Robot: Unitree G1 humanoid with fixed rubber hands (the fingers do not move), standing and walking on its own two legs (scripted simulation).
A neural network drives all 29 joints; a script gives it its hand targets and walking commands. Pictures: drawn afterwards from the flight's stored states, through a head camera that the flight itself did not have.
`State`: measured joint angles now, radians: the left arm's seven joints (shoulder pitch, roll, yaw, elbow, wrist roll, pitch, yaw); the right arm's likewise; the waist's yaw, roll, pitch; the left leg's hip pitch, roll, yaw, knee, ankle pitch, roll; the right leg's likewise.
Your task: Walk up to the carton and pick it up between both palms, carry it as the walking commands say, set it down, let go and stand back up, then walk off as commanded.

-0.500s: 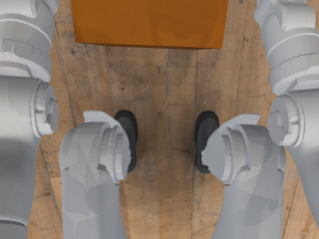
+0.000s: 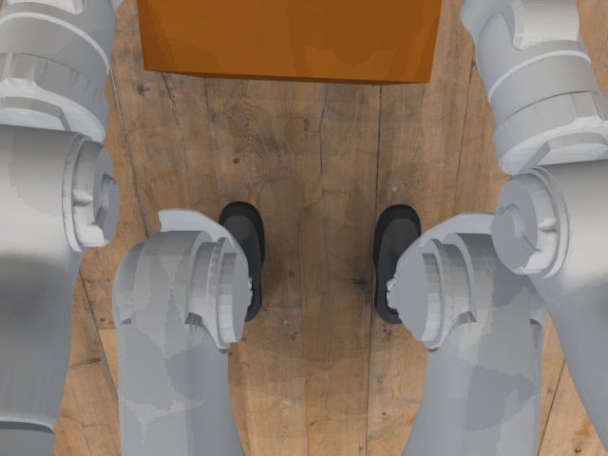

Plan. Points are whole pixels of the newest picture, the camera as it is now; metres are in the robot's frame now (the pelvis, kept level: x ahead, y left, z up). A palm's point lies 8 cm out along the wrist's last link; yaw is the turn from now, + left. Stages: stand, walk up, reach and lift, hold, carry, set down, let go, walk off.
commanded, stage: reach and lift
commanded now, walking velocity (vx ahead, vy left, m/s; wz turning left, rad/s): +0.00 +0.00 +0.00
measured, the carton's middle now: out of the picture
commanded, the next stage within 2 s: none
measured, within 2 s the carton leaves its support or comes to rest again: leaves its support in 0.64 s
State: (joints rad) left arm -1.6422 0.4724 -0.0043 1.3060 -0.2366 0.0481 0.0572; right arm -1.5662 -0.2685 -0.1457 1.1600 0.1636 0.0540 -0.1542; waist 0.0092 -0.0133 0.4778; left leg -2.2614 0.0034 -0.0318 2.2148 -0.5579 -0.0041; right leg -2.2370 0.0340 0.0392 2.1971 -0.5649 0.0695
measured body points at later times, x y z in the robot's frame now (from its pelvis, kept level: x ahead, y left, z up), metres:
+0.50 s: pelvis +0.01 +0.00 -0.01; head +0.39 +0.03 +0.23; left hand +0.57 +0.21 -0.19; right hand +0.57 -0.13 -0.19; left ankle +0.12 +0.12 -0.33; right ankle +0.12 -0.13 -0.33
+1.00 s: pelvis +0.00 -0.01 +0.01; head +0.36 +0.03 +0.28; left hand +0.57 +0.21 -0.12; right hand +0.57 -0.13 -0.13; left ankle +0.12 +0.12 -0.33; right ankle +0.12 -0.14 -0.33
